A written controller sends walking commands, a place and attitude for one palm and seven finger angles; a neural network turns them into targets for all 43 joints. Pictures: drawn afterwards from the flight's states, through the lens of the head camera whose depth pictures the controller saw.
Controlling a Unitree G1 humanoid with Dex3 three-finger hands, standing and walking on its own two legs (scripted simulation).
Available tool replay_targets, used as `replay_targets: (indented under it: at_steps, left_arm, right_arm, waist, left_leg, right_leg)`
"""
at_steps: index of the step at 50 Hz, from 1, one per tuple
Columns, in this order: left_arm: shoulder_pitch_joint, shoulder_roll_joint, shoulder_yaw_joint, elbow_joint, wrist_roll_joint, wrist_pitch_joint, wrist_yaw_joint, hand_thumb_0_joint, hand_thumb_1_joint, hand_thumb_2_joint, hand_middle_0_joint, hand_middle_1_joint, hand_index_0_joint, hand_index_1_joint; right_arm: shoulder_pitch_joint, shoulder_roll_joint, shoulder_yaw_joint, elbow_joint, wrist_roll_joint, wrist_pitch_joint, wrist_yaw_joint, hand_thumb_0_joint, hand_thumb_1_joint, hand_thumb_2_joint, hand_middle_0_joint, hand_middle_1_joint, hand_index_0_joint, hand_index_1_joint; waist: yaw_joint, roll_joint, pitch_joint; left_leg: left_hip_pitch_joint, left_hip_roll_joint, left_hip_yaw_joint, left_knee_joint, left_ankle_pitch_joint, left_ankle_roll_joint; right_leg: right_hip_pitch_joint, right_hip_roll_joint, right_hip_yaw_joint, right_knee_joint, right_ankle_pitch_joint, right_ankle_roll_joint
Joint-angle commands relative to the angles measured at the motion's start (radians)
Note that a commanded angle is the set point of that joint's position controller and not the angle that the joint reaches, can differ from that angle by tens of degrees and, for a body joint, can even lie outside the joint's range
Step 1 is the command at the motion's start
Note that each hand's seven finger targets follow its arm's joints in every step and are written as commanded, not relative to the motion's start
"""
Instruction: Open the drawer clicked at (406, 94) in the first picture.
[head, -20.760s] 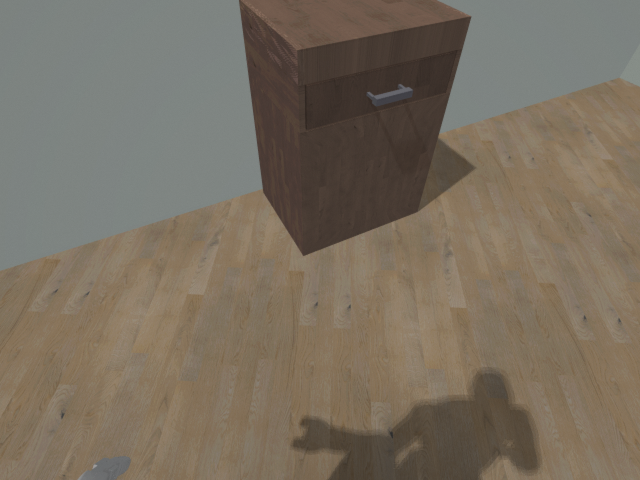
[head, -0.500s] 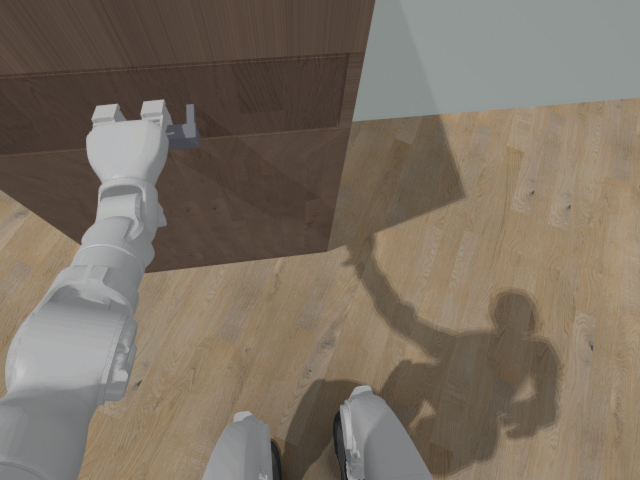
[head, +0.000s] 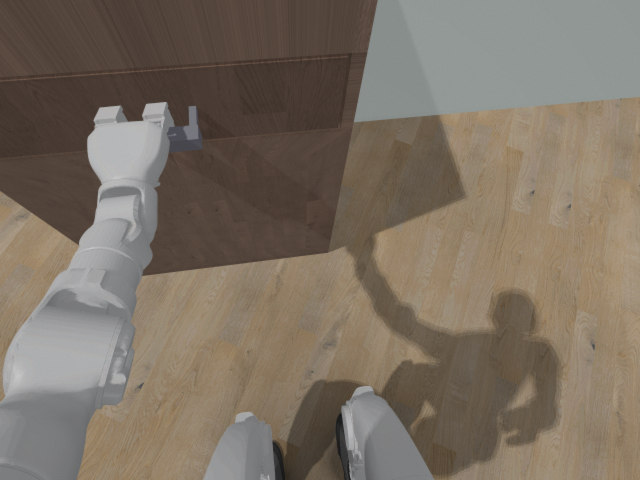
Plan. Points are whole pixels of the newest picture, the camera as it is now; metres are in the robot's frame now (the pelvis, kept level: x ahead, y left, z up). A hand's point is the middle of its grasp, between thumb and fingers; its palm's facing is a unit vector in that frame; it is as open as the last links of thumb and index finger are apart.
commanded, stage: pull the drawer open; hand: left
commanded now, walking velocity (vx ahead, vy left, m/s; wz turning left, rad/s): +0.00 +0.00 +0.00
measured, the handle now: (149, 129) +0.58 +0.17 -0.01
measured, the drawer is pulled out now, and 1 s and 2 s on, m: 0.00 0.11 0.22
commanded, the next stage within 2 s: none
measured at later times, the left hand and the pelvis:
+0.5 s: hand (147, 198) +0.48 +0.18 -0.03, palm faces -0.06 -0.04 -1.00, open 6.0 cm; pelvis +0.02 +0.00 +0.02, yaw -1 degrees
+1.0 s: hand (146, 248) +0.41 +0.18 -0.03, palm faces -0.04 -0.03 -1.00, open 6.0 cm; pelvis +0.01 -0.01 +0.03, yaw +1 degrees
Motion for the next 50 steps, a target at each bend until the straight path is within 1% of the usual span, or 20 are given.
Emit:
replay_targets:
  at_steps: [1, 6, 7, 8, 12, 14, 18, 20, 23, 25, 26, 27, 30, 33, 34, 37, 40, 41, 43, 50]
  left_arm:
    - [-0.403, 0.162, 0.012, -0.134, 0.002, 0.023, 0.044, 0.000, 0.900, 0.900, -0.400, -1.350, -0.400, -1.350]
    - [-0.383, 0.170, 0.020, -0.137, -0.005, 0.036, 0.037, 0.000, 0.900, 0.900, -0.400, -1.350, -0.400, -1.350]
    - [-0.373, 0.172, 0.026, -0.148, -0.010, 0.034, 0.032, 0.000, 0.900, 0.900, -0.400, -1.350, -0.400, -1.350]
    - [-0.346, 0.127, -0.003, -0.154, -0.012, 0.031, 0.029, 0.000, 0.900, 0.900, -0.400, -1.350, -0.400, -1.350]
    - [-0.227, 0.116, 0.020, -0.205, -0.030, 0.012, 0.013, 0.000, 0.900, 0.900, -0.400, -1.350, -0.400, -1.350]
    - [-0.156, 0.077, 0.003, -0.222, -0.035, 0.000, 0.011, 0.000, 0.900, 0.900, -0.400, -1.350, -0.400, -1.350]
    - [-0.087, 0.062, -0.001, -0.219, -0.026, -0.012, 0.026, 0.000, 0.900, 0.900, -0.400, -1.350, -0.400, -1.350]
    - [-0.094, 0.051, -0.006, -0.247, -0.017, -0.017, 0.044, 0.000, 0.900, 0.900, -0.400, -1.350, -0.400, -1.350]
    - [-0.020, 0.067, 0.024, -0.253, -0.013, -0.014, 0.065, 0.000, 0.900, 0.900, -0.400, -1.350, -0.400, -1.350]
    - [0.009, 0.035, 0.008, -0.267, -0.009, -0.009, 0.078, 0.000, 0.900, 0.900, -0.400, -1.350, -0.400, -1.350]
    - [-0.016, 0.023, 0.000, -0.301, -0.009, -0.012, 0.085, 0.000, 0.900, 0.900, -0.400, -1.350, -0.400, -1.350]
    - [-0.004, 0.037, 0.016, -0.332, -0.008, -0.012, 0.092, 0.000, 0.900, 0.900, -0.400, -1.350, -0.400, -1.350]
    - [0.058, 0.001, 0.000, -0.311, -0.001, 0.005, 0.106, 0.000, 0.900, 0.900, -0.400, -1.350, -0.400, -1.350]
    - [0.085, -0.010, -0.006, -0.356, 0.006, 0.010, 0.116, 0.000, 0.900, 0.900, -0.400, -1.350, -0.400, -1.350]
    - [0.074, -0.034, -0.023, -0.373, 0.008, 0.011, 0.120, 0.000, 0.900, 0.900, -0.400, -1.350, -0.400, -1.350]
    - [0.112, -0.051, -0.029, -0.390, 0.007, 0.018, 0.126, 0.000, 0.900, 0.900, -0.400, -1.350, -0.400, -1.350]
    - [0.144, -0.052, -0.026, -0.379, 0.014, 0.021, 0.134, 0.000, 0.900, 0.900, -0.400, -1.350, -0.400, -1.350]
    - [0.115, -0.071, -0.049, -0.402, 0.017, 0.019, 0.136, 0.000, 0.900, 0.900, -0.400, -1.350, -0.400, -1.350]
    - [0.149, -0.070, -0.042, -0.406, 0.019, 0.020, 0.140, 0.000, 0.900, 0.900, -0.400, -1.350, -0.400, -1.350]
    - [0.144, -0.083, -0.061, -0.396, 0.031, 0.020, 0.151, 0.000, 0.900, 0.900, -0.400, -1.350, -0.400, -1.350]
  right_arm:
    - [0.190, -0.175, -0.063, -0.018, -0.003, -0.005, -0.009, 0.000, -0.900, -0.900, 0.200, 0.300, 0.200, 0.300]
    - [0.189, -0.174, -0.060, -0.019, -0.005, 0.001, -0.009, 0.000, -0.900, -0.900, 0.200, 0.300, 0.200, 0.300]
    - [0.186, -0.173, -0.059, -0.021, -0.005, 0.004, -0.008, 0.000, -0.900, -0.900, 0.200, 0.300, 0.200, 0.300]
    - [0.183, -0.167, -0.061, -0.026, -0.004, 0.003, -0.006, 0.000, -0.900, -0.900, 0.200, 0.300, 0.200, 0.300]
    - [0.177, -0.161, -0.066, -0.041, -0.002, 0.012, -0.003, 0.000, -0.900, -0.900, 0.200, 0.300, 0.200, 0.300]
    - [0.170, -0.156, -0.070, -0.048, 0.002, 0.014, -0.002, 0.000, -0.900, -0.900, 0.200, 0.300, 0.200, 0.300]
    - [0.142, -0.153, -0.070, -0.047, 0.003, 0.016, -0.007, 0.000, -0.900, -0.900, 0.200, 0.300, 0.200, 0.300]
    - [0.139, -0.149, -0.072, -0.046, 0.002, 0.016, -0.008, 0.000, -0.900, -0.900, 0.200, 0.300, 0.200, 0.300]
    - [0.128, -0.145, -0.075, -0.043, -0.002, 0.024, -0.006, 0.000, -0.900, -0.900, 0.200, 0.300, 0.200, 0.300]
    - [0.116, -0.139, -0.077, -0.050, -0.002, 0.028, -0.004, 0.000, -0.900, -0.900, 0.200, 0.300, 0.200, 0.300]
    - [0.115, -0.137, -0.080, -0.054, -0.001, 0.029, -0.003, 0.000, -0.900, -0.900, 0.200, 0.300, 0.200, 0.300]
    - [0.106, -0.136, -0.081, -0.057, -0.002, 0.031, -0.001, 0.000, -0.900, -0.900, 0.200, 0.300, 0.200, 0.300]
    - [0.092, -0.129, -0.083, -0.056, 0.000, 0.041, -0.003, 0.000, -0.900, -0.900, 0.200, 0.300, 0.200, 0.300]
    - [0.072, -0.123, -0.084, -0.066, 0.001, 0.047, -0.003, 0.000, -0.900, -0.900, 0.200, 0.300, 0.200, 0.300]
    - [0.071, -0.119, -0.086, -0.070, 0.003, 0.047, -0.003, 0.000, -0.900, -0.900, 0.200, 0.300, 0.200, 0.300]
    - [0.049, -0.116, -0.086, -0.076, 0.003, 0.053, -0.004, 0.000, -0.900, -0.900, 0.200, 0.300, 0.200, 0.300]
    - [0.030, -0.113, -0.084, -0.078, 0.005, 0.054, -0.008, 0.000, -0.900, -0.900, 0.200, 0.300, 0.200, 0.300]
    - [0.023, -0.111, -0.084, -0.082, 0.006, 0.053, -0.009, 0.000, -0.900, -0.900, 0.200, 0.300, 0.200, 0.300]
    - [0.011, -0.106, -0.083, -0.086, 0.005, 0.053, -0.010, 0.000, -0.900, -0.900, 0.200, 0.300, 0.200, 0.300]
    - [-0.022, -0.099, -0.077, -0.090, 0.008, 0.050, -0.020, 0.000, -0.900, -0.900, 0.200, 0.300, 0.200, 0.300]
  waist:
    - [-0.036, 0.039, -0.523]
    - [-0.024, 0.048, -0.555]
    - [-0.013, 0.056, -0.567]
    - [-0.011, 0.065, -0.561]
    - [0.025, 0.046, -0.591]
    - [0.030, 0.023, -0.573]
    - [0.040, -0.026, -0.480]
    - [0.041, -0.031, -0.471]
    - [0.067, -0.032, -0.474]
    - [0.068, -0.041, -0.474]
    - [0.065, -0.033, -0.478]
    - [0.082, -0.003, -0.499]
    - [0.080, -0.056, -0.472]
    - [0.096, -0.027, -0.489]
    - [0.085, -0.036, -0.486]
    - [0.091, -0.045, -0.479]
    - [0.099, -0.066, -0.445]
    - [0.090, -0.058, -0.448]
    - [0.104, -0.041, -0.455]
    - [0.101, -0.063, -0.400]
  left_leg:
    - [0.349, -0.007, -0.069, -0.124, 0.461, -0.014]
    - [0.368, -0.009, -0.067, -0.128, 0.495, -0.015]
    - [0.387, -0.009, -0.069, -0.132, 0.517, -0.019]
    - [0.401, -0.007, -0.070, -0.138, 0.528, -0.019]
    - [0.444, -0.003, -0.068, -0.147, 0.609, -0.021]
    - [0.455, 0.002, -0.065, -0.153, 0.610, -0.019]
    - [0.389, -0.006, -0.044, -0.175, 0.529, -0.011]
    - [0.394, -0.007, -0.042, -0.181, 0.525, -0.010]
    - [0.404, -0.010, -0.033, -0.184, 0.564, -0.012]
    - [0.414, -0.011, -0.033, -0.188, 0.576, -0.014]
    - [0.426, -0.009, -0.032, -0.192, 0.577, -0.015]
    - [0.448, -0.012, -0.031, -0.192, 0.603, -0.017]
    - [0.450, -0.009, -0.028, -0.196, 0.618, -0.016]
    - [0.477, -0.011, -0.026, -0.204, 0.638, -0.018]
    - [0.491, -0.008, -0.029, -0.207, 0.642, -0.019]
    - [0.498, -0.011, -0.032, -0.210, 0.634, -0.021]
    - [0.479, -0.015, -0.025, -0.222, 0.578, -0.020]
    - [0.483, -0.016, -0.025, -0.224, 0.565, -0.019]
    - [0.486, -0.020, -0.020, -0.223, 0.555, -0.019]
    - [0.458, -0.027, -0.018, -0.236, 0.456, -0.019]
  right_leg:
    - [0.323, 0.035, 0.005, -0.108, 0.324, -0.018]
    - [0.356, 0.033, 0.007, -0.108, 0.357, -0.019]
    - [0.365, 0.034, 0.006, -0.104, 0.368, -0.021]
    - [0.362, 0.034, 0.003, -0.111, 0.370, -0.021]
    - [0.422, 0.035, 0.005, -0.116, 0.430, -0.020]
    - [0.426, 0.038, 0.006, -0.130, 0.434, -0.017]
    - [0.450, 0.035, 0.013, -0.146, 0.425, -0.020]
    - [0.453, 0.036, 0.013, -0.149, 0.425, -0.022]
    - [0.482, 0.032, 0.018, -0.148, 0.466, -0.024]
    - [0.492, 0.033, 0.019, -0.154, 0.476, -0.024]
    - [0.493, 0.032, 0.018, -0.157, 0.477, -0.024]
    - [0.504, 0.032, 0.019, -0.155, 0.488, -0.028]
    - [0.516, 0.032, 0.017, -0.163, 0.508, -0.024]
    - [0.528, 0.029, 0.019, -0.166, 0.520, -0.027]
    - [0.525, 0.029, 0.016, -0.172, 0.518, -0.025]
    - [0.524, 0.029, 0.015, -0.176, 0.504, -0.028]
    - [0.532, 0.028, 0.015, -0.186, 0.478, -0.028]
    - [0.529, 0.028, 0.016, -0.187, 0.476, -0.029]
    - [0.536, 0.027, 0.018, -0.187, 0.469, -0.032]
    - [0.514, 0.026, 0.019, -0.198, 0.397, -0.034]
